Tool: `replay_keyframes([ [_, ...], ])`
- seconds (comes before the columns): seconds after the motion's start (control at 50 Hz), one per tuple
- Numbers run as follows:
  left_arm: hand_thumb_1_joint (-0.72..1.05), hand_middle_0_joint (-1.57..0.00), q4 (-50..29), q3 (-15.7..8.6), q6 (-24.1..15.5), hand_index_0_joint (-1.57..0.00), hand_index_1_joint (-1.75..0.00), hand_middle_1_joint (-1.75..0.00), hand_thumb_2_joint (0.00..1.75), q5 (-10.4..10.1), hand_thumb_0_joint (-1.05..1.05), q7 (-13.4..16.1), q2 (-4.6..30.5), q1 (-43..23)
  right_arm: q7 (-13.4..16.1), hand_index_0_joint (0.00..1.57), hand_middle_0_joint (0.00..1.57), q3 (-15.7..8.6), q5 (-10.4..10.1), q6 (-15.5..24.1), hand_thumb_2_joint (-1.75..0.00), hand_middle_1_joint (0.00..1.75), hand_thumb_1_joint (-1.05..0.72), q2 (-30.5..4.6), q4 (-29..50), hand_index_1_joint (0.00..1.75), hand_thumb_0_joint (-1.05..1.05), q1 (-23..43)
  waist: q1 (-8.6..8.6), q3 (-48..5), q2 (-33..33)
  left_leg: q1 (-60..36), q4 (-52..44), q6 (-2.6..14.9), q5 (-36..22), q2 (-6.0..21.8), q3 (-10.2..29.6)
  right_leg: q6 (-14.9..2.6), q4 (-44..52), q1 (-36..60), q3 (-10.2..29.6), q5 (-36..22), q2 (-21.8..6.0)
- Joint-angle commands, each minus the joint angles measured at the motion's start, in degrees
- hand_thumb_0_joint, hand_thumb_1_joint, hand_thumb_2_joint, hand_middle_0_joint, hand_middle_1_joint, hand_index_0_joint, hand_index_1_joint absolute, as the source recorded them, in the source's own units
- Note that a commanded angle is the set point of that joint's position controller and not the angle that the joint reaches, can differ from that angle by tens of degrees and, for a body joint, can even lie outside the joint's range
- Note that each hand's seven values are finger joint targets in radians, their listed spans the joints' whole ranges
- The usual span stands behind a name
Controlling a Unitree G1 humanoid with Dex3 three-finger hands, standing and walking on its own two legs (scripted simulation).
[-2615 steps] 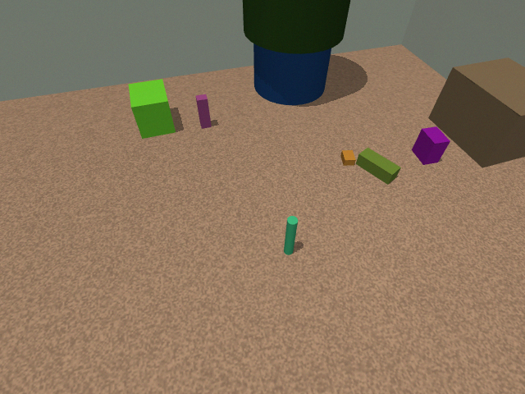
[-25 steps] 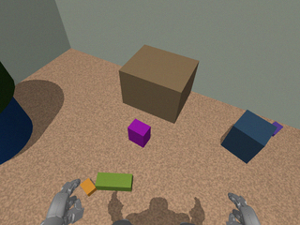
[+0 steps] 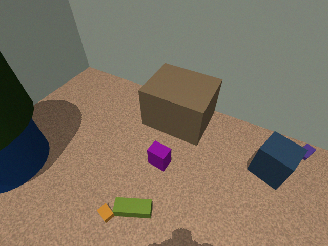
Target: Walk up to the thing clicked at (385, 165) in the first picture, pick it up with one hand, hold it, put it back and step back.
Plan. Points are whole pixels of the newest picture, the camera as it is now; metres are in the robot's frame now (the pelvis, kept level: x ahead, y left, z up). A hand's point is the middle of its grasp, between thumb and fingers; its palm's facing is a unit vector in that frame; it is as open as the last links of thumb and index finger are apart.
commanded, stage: stand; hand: left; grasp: from above
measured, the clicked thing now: (133, 207) +0.46 +0.21 -0.73
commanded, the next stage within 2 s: step back in 1.92 s
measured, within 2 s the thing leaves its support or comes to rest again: neither
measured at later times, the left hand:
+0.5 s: hand out of the picture +0.04 +0.23 -0.15, palm faces +0.03 -0.94 -0.35, open 7.4 cm
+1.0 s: hand out of the picture +0.08 +0.23 -0.15, palm faces +0.03 -0.94 -0.34, open 7.4 cm
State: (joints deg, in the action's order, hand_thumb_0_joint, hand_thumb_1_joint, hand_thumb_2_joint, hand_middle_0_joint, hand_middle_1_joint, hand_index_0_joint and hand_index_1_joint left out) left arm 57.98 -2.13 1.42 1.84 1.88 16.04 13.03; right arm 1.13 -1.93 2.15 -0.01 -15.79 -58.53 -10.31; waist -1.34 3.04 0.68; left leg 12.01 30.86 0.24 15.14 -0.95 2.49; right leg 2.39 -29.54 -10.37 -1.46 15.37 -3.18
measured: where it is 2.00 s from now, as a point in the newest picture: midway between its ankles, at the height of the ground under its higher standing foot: outside the picture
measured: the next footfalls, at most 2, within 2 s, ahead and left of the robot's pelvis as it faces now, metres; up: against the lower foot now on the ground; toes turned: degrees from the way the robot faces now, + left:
none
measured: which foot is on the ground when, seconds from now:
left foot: down 0.00-1.00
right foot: down 0.00-1.00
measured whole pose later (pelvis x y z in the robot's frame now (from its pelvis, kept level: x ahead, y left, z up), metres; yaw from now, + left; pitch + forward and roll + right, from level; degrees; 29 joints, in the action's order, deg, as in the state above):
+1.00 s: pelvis +0.01 -0.02 +0.01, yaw +0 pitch -3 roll +0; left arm 66.0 -2.0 0.2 0.9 0.6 18.0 6.2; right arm 0.8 -0.5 1.3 0.1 -18.1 -64.8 -7.4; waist -0.5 4.0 0.7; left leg 6.4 20.2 -1.1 10.5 0.3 3.1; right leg 1.3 -19.5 -5.0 -2.3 11.1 -2.0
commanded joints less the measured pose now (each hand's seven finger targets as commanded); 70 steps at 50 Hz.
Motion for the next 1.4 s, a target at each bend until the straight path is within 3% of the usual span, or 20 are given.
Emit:
replay_keyframes([
  [0.0,0.90,-0.20,-1.57,-2.22,-2.07,-0.20,-0.30,-0.30,0.90,0.15,0.00,0.61,10.96,-2.66,0.77,0.20,0.20,-2.38,-0.63,1.31,-0.90,0.30,-0.90,-11.62,2.39,0.30,0.00,2.96,0.61,-0.57,0.68,-0.07,-10.73,1.61,-2.46,5.29,6.43,-2.87,8.08,1.18,3.20,-3.32,-2.64],
  [0.22,0.90,-0.20,2.28,-1.92,-2.44,-0.20,-0.30,-0.30,0.90,-0.04,0.00,0.38,11.91,-4.68,0.26,0.20,0.20,-1.89,-0.73,0.80,-0.90,0.30,-0.90,-11.57,-0.88,0.30,0.00,3.36,0.57,0.91,0.25,-0.73,-12.89,1.02,-2.12,5.45,5.70,-2.46,12.13,3.36,3.79,-1.61,-3.34],
  [0.26,0.90,-0.20,2.74,-1.90,-2.30,-0.20,-0.30,-0.30,0.90,0.01,0.00,0.31,12.05,-4.68,0.25,0.20,0.20,-1.87,-0.72,0.62,-0.90,0.30,-0.90,-11.92,-1.18,0.30,0.00,3.60,0.60,1.97,0.61,0.26,-13.44,0.97,0.80,5.48,5.91,-2.28,12.47,2.61,3.53,0.20,-2.93],
  [0.36,0.90,-0.20,3.42,-2.06,-2.46,-0.20,-0.30,-0.30,0.90,-0.07,0.00,0.24,12.94,-5.44,0.16,0.20,0.20,-1.63,-0.87,0.75,-0.90,0.30,-0.90,-11.90,-1.64,0.30,0.00,3.85,0.50,-0.05,-0.69,-1.93,-13.04,0.95,-3.36,5.63,5.56,-2.62,13.18,3.40,4.14,-1.19,-3.75],
  [0.46,0.90,-0.20,3.81,-1.96,-2.45,-0.20,-0.30,-0.30,0.90,-0.26,0.00,0.04,13.31,-6.51,0.11,0.20,0.20,-1.41,-0.87,0.66,-0.90,0.30,-0.90,-12.59,-2.34,0.30,0.00,3.23,0.81,1.60,-0.32,-0.65,-13.25,0.92,-1.63,5.60,5.28,-2.58,14.23,2.83,4.70,1.14,-3.76],
  [0.48,0.90,-0.20,3.75,-1.94,-2.57,-0.20,-0.30,-0.30,0.90,-0.31,0.00,-0.06,13.49,-6.58,0.08,0.20,0.20,-1.45,-0.82,0.73,-0.90,0.30,-0.90,-12.68,-2.32,0.30,0.00,3.48,0.75,0.34,-0.65,-2.15,-13.01,1.00,-3.72,5.82,5.17,-2.81,14.25,2.98,4.87,-0.08,-4.07],
  [0.6,0.90,-0.20,4.47,-2.00,-2.46,-0.20,-0.30,-0.30,0.90,-0.57,0.00,-0.26,13.62,-6.82,0.08,0.20,0.20,-1.11,-0.91,0.79,-0.90,0.30,-0.90,-13.11,-2.68,0.30,0.00,3.37,0.75,0.09,-0.12,-0.87,-13.95,1.01,-3.09,6.21,5.57,-2.66,13.57,4.74,4.28,-1.68,-3.71],
  [0.74,0.90,-0.20,4.77,-2.04,-2.63,-0.20,-0.30,-0.30,0.90,-0.82,0.00,-0.36,13.53,-7.43,0.29,0.20,0.20,-0.83,-1.00,1.17,-0.90,0.30,-0.90,-13.60,-2.86,0.30,0.00,3.90,0.67,-2.43,0.39,-3.87,-13.24,1.08,-11.17,6.81,4.99,-2.86,13.05,6.16,4.03,-8.97,-4.15],
  [0.84,0.90,-0.20,5.03,-1.88,-2.42,-0.20,-0.30,-0.30,0.90,-0.81,0.00,-0.52,13.28,-8.19,0.36,0.20,0.20,-0.51,-1.07,1.09,-0.90,0.30,-0.90,-13.63,-3.24,0.30,0.00,3.97,0.79,-1.20,0.32,-3.04,-14.08,0.77,-9.20,6.76,5.01,-2.54,13.44,5.75,3.53,-6.97,-3.73],
  [0.92,0.90,-0.20,5.10,-2.02,-2.54,-0.20,-0.30,-0.30,0.90,-0.92,0.00,-0.52,13.60,-8.01,0.35,0.20,0.20,-0.52,-1.16,1.33,-0.90,0.30,-0.90,-13.74,-3.10,0.30,0.00,4.08,0.69,-3.26,-0.04,-4.34,-13.58,0.86,-14.69,7.12,4.80,-2.67,12.83,7.49,3.44,-11.58,-4.19],
  [1.06,0.90,-0.20,4.89,-1.93,-2.50,-0.20,-0.30,-0.30,0.90,-0.92,0.00,-0.56,13.59,-8.93,0.44,0.20,0.20,-0.49,-1.18,1.32,-0.90,0.30,-0.90,-14.24,-3.14,0.30,0.00,4.86,1.12,-3.49,-0.10,-5.32,-13.42,0.70,-15.61,7.25,4.43,-2.50,13.04,7.03,3.28,-12.51,-4.25],
  [1.14,0.90,-0.20,4.66,-1.88,-2.79,-0.20,-0.30,-0.30,0.90,-0.95,0.00,-0.56,13.79,-8.78,0.34,0.20,0.20,-0.62,-1.19,1.43,-0.90,0.30,-0.90,-14.46,-3.01,0.30,0.00,5.87,0.79,-4.88,-0.39,-6.63,-12.89,0.76,-19.06,7.51,4.28,-2.52,12.64,7.85,3.11,-15.78,-4.48],
  [1.3,0.90,-0.20,4.44,-1.71,-2.65,-0.20,-0.30,-0.30,0.90,-0.92,0.00,-0.66,14.04,-9.61,0.19,0.20,0.20,-0.47,-1.22,1.28,-0.90,0.30,-0.90,-14.50,-3.23,0.30,0.00,6.00,1.22,-2.64,-0.33,-4.80,-14.23,0.47,-13.85,7.36,4.40,-2.55,13.55,6.60,3.26,-10.72,-4.34],
  [1.38,0.90,-0.20,4.05,-1.70,-2.81,-0.20,-0.30,-0.30,0.90,-0.74,0.00,-0.76,14.28,-9.37,0.02,0.20,0.20,-0.59,-1.19,1.28,-0.90,0.30,-0.90,-14.80,-3.02,0.30,0.00,6.74,1.04,-3.11,-0.10,-5.21,-14.12,0.70,-13.85,7.34,4.18,-2.59,13.86,6.42,3.25,-11.08,-4.34],
])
